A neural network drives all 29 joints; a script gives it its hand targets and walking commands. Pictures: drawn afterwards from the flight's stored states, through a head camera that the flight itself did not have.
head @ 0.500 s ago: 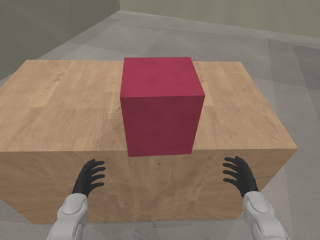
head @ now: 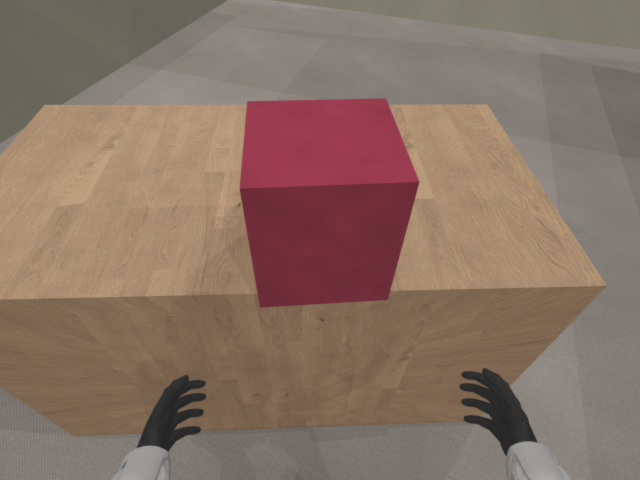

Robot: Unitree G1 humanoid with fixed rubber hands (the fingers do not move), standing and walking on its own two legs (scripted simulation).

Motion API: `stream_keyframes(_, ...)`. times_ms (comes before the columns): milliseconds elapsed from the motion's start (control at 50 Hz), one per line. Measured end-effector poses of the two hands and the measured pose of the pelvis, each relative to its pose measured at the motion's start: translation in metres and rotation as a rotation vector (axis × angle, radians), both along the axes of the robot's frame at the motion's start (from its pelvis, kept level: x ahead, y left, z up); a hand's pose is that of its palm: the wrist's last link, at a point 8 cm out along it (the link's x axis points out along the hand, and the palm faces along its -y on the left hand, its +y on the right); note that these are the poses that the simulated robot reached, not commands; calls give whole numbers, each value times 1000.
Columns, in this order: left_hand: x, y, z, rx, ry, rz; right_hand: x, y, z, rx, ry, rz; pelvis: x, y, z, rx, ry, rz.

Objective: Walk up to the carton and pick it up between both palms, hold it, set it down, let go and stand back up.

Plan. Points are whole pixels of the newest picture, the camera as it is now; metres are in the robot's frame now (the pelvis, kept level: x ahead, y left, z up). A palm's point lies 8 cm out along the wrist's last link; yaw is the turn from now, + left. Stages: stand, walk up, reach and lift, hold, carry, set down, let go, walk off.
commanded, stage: set down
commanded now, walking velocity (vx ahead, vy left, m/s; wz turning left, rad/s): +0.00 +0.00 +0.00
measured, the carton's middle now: (321, 205) +0.50 +0.03 +0.06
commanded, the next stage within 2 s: let go in 0.60 s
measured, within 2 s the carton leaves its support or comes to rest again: neither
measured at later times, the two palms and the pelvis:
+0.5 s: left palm (159, 479) +0.15 +0.22 -0.08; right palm out of the picture +0.15 -0.23 -0.08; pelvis -0.02 -0.01 +0.00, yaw +0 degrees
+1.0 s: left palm (155, 477) +0.15 +0.23 -0.09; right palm out of the picture +0.14 -0.24 -0.08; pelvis -0.01 -0.01 +0.00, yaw +0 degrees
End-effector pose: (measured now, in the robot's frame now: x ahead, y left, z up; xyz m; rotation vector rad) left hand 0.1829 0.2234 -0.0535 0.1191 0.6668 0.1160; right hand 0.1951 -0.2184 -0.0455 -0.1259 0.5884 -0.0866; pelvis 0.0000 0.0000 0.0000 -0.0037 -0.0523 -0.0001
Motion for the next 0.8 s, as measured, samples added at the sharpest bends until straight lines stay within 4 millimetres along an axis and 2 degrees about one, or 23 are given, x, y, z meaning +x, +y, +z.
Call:
stream_keyframes(120,-1,-3,-6,-1,23,-9,-3,-2,-3,-12,0,17,-2,-3,0,4,-9,-2)
stream_keyframes(200,-19,-4,-22,-4,105,-13,-21,-4,-17,-28,70,20,-4,-5,0,5,-28,-3)
stream_keyframes(300,-35,-1,-26,10,117,6,-41,-8,-24,-37,101,1,-7,-8,-1,7,-33,-5)
stream_keyframes(460,-33,-3,-27,33,135,-10,-45,-14,-27,-39,104,4,-15,-10,-3,11,-16,-3)
stream_keyframes(640,-40,-1,-30,39,156,-4,-61,-18,-35,-51,138,6,-18,-11,-3,14,-16,-5)
stream_keyframes(800,-40,-1,-34,32,164,-9,-60,-20,-33,-63,136,3,-19,-10,-4,14,-9,-4)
